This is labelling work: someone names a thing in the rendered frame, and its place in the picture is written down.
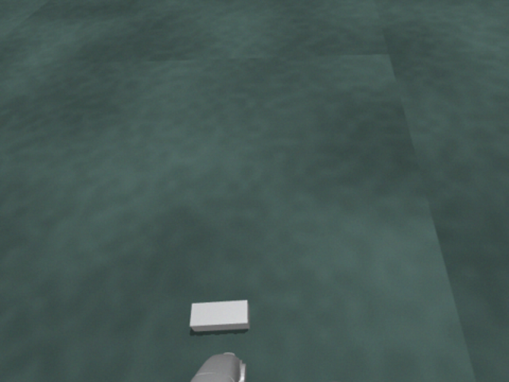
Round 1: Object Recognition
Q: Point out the carton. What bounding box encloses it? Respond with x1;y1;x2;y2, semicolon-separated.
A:
190;300;250;332

